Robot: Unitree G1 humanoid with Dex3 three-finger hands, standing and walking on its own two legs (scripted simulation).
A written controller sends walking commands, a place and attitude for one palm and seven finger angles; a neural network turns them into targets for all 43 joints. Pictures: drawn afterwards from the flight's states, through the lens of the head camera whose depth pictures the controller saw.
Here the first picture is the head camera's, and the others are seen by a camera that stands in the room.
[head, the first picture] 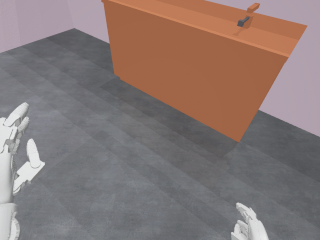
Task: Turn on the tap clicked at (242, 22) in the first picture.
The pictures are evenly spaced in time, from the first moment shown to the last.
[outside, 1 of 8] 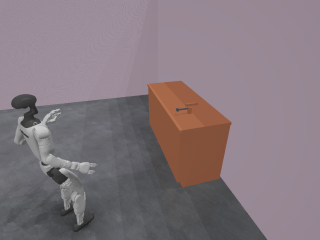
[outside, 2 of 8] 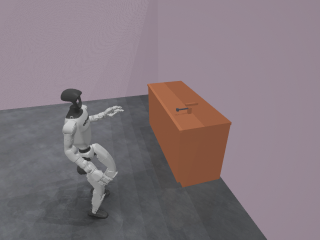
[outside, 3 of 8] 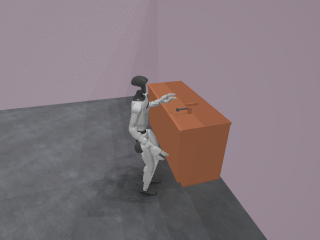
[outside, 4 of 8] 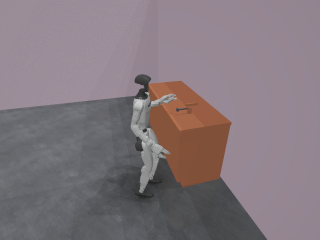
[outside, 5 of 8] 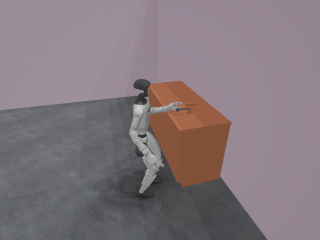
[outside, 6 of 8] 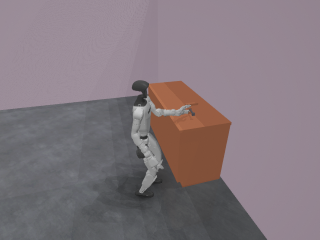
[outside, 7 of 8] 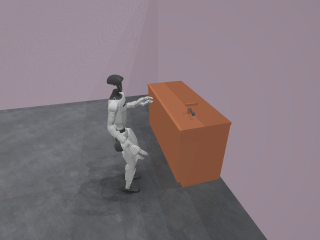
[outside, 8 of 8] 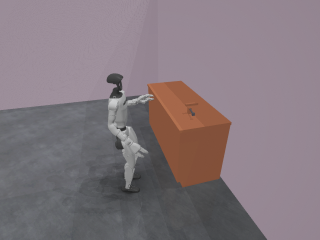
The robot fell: no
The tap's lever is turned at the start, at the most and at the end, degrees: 0 82 82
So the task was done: yes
